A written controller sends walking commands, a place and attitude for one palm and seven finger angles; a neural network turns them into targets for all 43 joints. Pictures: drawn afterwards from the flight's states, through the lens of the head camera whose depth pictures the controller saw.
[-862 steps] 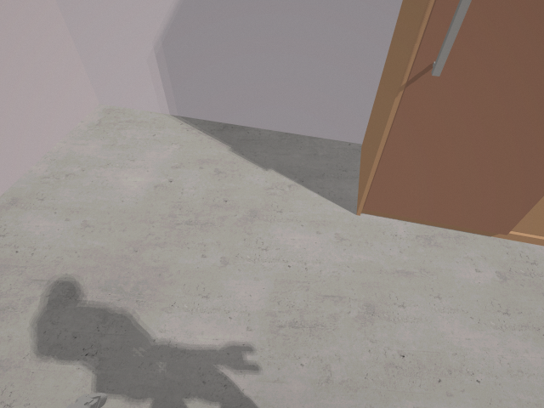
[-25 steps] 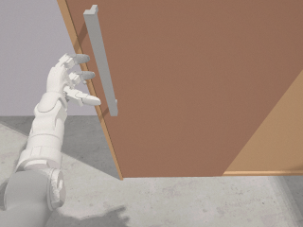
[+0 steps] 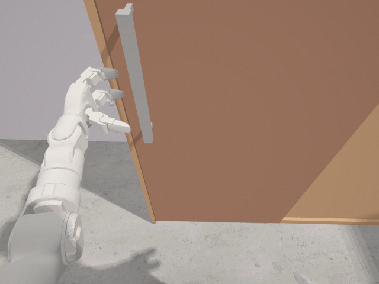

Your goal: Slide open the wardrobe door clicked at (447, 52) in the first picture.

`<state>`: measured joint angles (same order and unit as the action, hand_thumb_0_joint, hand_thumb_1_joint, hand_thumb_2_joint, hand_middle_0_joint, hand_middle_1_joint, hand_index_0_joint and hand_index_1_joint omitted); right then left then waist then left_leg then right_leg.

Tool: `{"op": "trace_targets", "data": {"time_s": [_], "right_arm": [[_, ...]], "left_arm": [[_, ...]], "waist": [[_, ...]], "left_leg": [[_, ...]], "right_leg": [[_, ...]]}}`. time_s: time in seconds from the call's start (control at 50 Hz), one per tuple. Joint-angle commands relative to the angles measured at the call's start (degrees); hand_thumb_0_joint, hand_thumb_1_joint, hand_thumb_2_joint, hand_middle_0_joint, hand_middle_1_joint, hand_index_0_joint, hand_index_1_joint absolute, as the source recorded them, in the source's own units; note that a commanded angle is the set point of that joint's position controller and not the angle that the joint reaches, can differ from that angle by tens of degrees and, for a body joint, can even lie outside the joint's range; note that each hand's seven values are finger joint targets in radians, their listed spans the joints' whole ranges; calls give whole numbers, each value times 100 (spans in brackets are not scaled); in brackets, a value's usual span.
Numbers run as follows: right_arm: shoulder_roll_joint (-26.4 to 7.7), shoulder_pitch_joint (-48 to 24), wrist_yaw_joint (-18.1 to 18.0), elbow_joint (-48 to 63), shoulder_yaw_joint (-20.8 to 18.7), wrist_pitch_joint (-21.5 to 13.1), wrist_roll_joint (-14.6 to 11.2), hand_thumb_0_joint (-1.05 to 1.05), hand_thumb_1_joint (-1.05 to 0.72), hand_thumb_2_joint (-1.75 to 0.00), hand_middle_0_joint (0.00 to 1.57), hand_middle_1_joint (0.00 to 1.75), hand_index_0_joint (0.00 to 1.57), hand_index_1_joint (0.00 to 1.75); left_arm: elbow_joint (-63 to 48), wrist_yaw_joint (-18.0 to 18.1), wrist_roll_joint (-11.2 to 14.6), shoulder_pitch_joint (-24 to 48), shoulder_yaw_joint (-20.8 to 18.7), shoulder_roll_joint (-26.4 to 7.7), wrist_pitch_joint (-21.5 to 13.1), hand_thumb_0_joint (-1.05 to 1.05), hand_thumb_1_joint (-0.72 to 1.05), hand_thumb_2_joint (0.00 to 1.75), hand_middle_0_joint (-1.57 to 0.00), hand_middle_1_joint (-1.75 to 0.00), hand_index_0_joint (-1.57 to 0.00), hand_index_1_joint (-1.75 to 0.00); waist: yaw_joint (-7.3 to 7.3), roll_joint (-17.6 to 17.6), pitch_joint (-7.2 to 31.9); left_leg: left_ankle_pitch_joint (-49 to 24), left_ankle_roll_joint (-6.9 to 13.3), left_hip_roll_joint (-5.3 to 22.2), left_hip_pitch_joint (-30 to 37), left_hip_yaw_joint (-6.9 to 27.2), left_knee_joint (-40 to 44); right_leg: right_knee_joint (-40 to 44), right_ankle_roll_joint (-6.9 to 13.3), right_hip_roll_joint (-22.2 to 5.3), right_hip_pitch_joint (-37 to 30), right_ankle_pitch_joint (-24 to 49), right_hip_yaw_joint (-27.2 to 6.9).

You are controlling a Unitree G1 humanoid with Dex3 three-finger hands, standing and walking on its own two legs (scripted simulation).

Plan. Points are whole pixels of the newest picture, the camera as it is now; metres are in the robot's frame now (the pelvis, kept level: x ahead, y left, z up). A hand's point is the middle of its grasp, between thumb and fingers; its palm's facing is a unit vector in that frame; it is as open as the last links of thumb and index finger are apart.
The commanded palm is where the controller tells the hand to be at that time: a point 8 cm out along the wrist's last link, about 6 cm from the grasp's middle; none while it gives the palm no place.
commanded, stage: move the hooked fingers beside the handle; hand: left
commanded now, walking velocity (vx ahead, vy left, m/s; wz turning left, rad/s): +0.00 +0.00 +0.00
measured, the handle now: (140, 86) +0.50 +0.13 +0.16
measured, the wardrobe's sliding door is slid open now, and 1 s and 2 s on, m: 0.00 0.00 0.00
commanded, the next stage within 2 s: feel for the door with the fingertips in 0.12 s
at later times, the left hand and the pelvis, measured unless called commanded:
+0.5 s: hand (123, 106) +0.43 +0.15 +0.16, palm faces -0.01 -1.00 +0.00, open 14.0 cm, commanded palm +0.41 +0.20 +0.16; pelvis +0.00 +0.00 +0.00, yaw +0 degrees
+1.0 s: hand (130, 99) +0.45 +0.14 +0.16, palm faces +0.00 -1.00 -0.02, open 13.9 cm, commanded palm +0.43 +0.19 +0.16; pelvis -0.01 -0.01 +0.00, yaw +0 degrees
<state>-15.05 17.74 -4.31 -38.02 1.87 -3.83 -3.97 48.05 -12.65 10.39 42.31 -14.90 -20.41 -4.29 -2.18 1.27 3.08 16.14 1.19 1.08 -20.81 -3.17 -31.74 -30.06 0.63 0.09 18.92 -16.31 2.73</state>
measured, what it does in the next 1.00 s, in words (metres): stands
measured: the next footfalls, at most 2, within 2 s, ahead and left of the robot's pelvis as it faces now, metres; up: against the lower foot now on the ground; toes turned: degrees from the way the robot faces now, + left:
none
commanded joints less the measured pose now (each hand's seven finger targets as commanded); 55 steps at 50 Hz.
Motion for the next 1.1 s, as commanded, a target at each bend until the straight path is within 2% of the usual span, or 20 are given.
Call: {"op": "trace_targets", "data": {"time_s": [0.0, 0.06, 0.12, 0.2, 0.22, 0.24, 0.26, 0.32, 0.38, 0.48, 0.54, 0.58, 0.64, 0.7, 0.76, 0.8, 0.88, 0.96, 1.04, 1.08], "right_arm": [[-808, 124, -35, 631, -268, -197, 32, 0, -90, -90, 20, 30, 20, 30], [-821, 162, -31, 644, -285, -212, 50, 0, -90, -90, 20, 30, 20, 30], [-792, 174, 5, 625, -304, -253, 49, 0, -90, -90, 20, 30, 20, 30], [-813, 160, 25, 672, -316, -179, 43, 0, -90, -90, 20, 30, 20, 30], [-774, 83, 38, 724, -303, -175, 27, 0, -90, -90, 20, 30, 20, 30], [-765, 95, 49, 759, -325, -174, 26, 0, -90, -90, 20, 30, 20, 30], [-782, 70, 43, 737, -325, -175, 13, 0, -90, -90, 20, 30, 20, 30], [-746, 15, 41, 708, -331, -205, 17, 0, -90, -90, 20, 30, 20, 30], [-750, 6, 13, 663, -322, -199, 39, 0, -90, -90, 20, 30, 20, 30], [-690, -77, 33, 609, -295, -235, 48, 0, -90, -90, 20, 30, 20, 30], [-706, -36, 32, 589, -294, -227, 62, 0, -90, -90, 20, 30, 20, 30], [-685, -93, 44, 605, -294, -237, 66, 0, -90, -90, 20, 30, 20, 30], [-706, -19, 32, 557, -286, -196, 75, 0, -90, -90, 20, 30, 20, 30], [-684, -41, 24, 558, -259, -199, 68, 0, -90, -90, 20, 30, 20, 30], [-720, 23, -8, 513, -261, -198, 75, 0, -90, -90, 20, 30, 20, 30], [-701, 99, 0, 461, -254, -228, 68, 0, -90, -90, 20, 30, 20, 30], [-751, 259, 45, 435, -313, -283, 90, 0, -90, -90, 20, 30, 20, 30], [-760, 288, 79, 406, -334, -298, 82, 0, -90, -90, 20, 30, 20, 30], [-789, 387, 64, 336, -356, -278, 100, 0, -90, -90, 20, 30, 20, 30], [-772, 371, 74, 309, -349, -286, 100, 0, -90, -90, 20, 30, 20, 30]], "left_arm": [[-1105, 129, -11, 2928, -241, -1280, -344, 0, -50, 30, -30, -120, -30, -120], [-1301, 165, 5, 3082, -305, -1367, -523, 0, -50, 30, -30, -120, -30, -120], [-1382, 132, 31, 2900, -180, -1120, -553, 0, -50, 30, -30, -120, -30, -120], [-1339, 130, 38, 2280, -479, -1373, -381, 0, -50, 30, -30, -120, -30, -120], [-1512, 106, 30, 2345, -136, -1003, -331, 0, -50, 30, -30, -120, -30, -120], [-1584, 115, 76, 2313, -33, -817, -300, 0, -50, 30, -30, -120, -30, -120], [-1594, 146, 88, 2247, -174, -967, -254, 0, -50, 30, -30, -120, -30, -120], [-1906, 232, 111, 2550, 52, -681, -203, 0, -50, 30, -30, -120, -30, -120], [-1993, 384, 49, 2599, -105, -899, -212, 0, -50, 30, -30, -120, -30, -120], [-1877, 540, -24, 2735, 190, -521, -238, 0, -50, 30, -30, -120, -30, -120], [-1727, 600, -27, 2697, 143, -553, -262, 0, -50, 30, -30, -120, -30, -120], [-1790, 646, -45, 2767, 71, -589, -285, 0, -50, 30, -30, -120, -30, -120], [-1377, 695, -108, 2813, -31, -760, -306, 0, -50, 30, -30, -120, -30, -120], [-1179, 687, -152, 3152, 89, -670, -350, 0, -50, 30, -30, -120, -30, -120], [-895, 659, -168, 3359, -153, -1031, -494, 0, -50, 30, -30, -120, -30, -120], [-732, 588, -191, 3614, 78, -820, -579, 0, -50, 30, -30, -120, -30, -120], [-679, 510, -108, 3628, 3, -812, -753, 0, -50, 30, -30, -120, -30, -120], [-715, 489, -43, 3643, 119, -644, -791, 0, -50, 30, -30, -120, -30, -120], [-661, 533, -130, 3794, -49, -953, -857, 0, -50, 30, -30, -120, -30, -120], [-639, 535, -169, 3898, 1, -908, -860, 0, -50, 30, -30, -120, -30, -120]], "waist": [[-100, 100, 1647], [-110, 21, 1983], [-64, 133, 2134], [61, -175, 1975], [10, 89, 1879], [-17, -84, 1855], [32, -135, 1765], [-53, -62, 1729], [-29, -108, 1777], [-75, 56, 1630], [-67, -241, 1683], [-39, -103, 1816], [-65, -428, 1541], [-132, -256, 1537], [-138, -268, 1614], [-229, -155, 1582], [-187, -74, 2067], [-239, -165, 1922], [-254, -304, 1857], [-259, -13, 1850]], "left_leg": [[-1473, 106, -46, 1082, 305, 223], [-1714, 100, -19, 1262, 342, 176], [-2046, 54, 15, 1514, 374, 137], [-2107, 94, -5, 1190, 275, 181], [-2104, 82, -2, 1229, 250, 201], [-2139, 103, 0, 1276, 264, 175], [-2039, 97, 10, 1218, 277, 201], [-1796, 94, -2, 1323, 287, 235], [-1704, 108, -19, 1260, 285, 260], [-1495, 95, -43, 1278, 291, 282], [-1517, 112, -50, 1205, 293, 288], [-1574, 111, -66, 1263, 251, 261], [-1395, 124, -58, 1013, 257, 295], [-1143, 133, -84, 968, 227, 298], [-1019, 151, -98, 859, 212, 277], [-1040, 139, -100, 897, 233, 234], [-1432, 114, -92, 1107, 265, 140], [-1451, 130, -83, 1061, 236, 124], [-1269, 157, -91, 896, 241, 135], [-1260, 138, -97, 974, 242, 137]], "right_leg": [[229, 68, 86, -189, 1725, -119], [166, 70, 103, -299, 1901, -111], [121, 83, 130, -262, 2058, -84], [133, 67, 120, -554, 2318, -91], [142, 67, 112, -457, 2277, -90], [161, 59, 114, -468, 2272, -55], [182, 64, 126, -441, 2207, -69], [251, 60, 134, -319, 1983, -69], [267, 60, 122, -437, 1947, -102], [303, 64, 115, -289, 1739, -90], [307, 59, 106, -440, 1800, -81], [277, 54, 98, -457, 1934, -123], [317, 33, 88, -469, 1803, -113], [338, 24, 73, -342, 1637, -165], [354, 11, 53, -407, 1557, -222], [325, 28, 66, -260, 1580, -203], [181, 52, 101, -341, 1907, -180], [202, 27, 123, -270, 1956, -162], [231, 16, 104, -322, 1790, -173], [226, 26, 118, -186, 1773, -189]]}}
